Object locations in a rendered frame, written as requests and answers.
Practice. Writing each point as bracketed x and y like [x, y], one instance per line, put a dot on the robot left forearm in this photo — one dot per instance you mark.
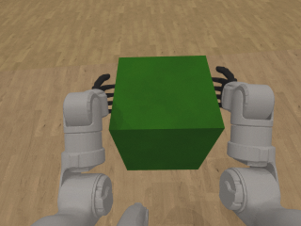
[83, 114]

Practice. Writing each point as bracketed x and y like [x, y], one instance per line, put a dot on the robot right upper arm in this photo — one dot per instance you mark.
[254, 196]

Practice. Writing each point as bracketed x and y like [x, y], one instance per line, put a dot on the left robot hand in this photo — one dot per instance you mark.
[97, 85]

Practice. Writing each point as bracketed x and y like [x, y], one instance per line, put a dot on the robot left thigh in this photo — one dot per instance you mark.
[135, 215]

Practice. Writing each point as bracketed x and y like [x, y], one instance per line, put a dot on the right robot hand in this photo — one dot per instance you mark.
[222, 81]

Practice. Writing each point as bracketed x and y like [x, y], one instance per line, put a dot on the robot left upper arm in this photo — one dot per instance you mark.
[83, 199]

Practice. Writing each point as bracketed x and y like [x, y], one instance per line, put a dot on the robot right forearm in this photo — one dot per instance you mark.
[251, 108]

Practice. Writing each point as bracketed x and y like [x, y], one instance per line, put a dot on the carton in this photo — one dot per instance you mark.
[165, 114]

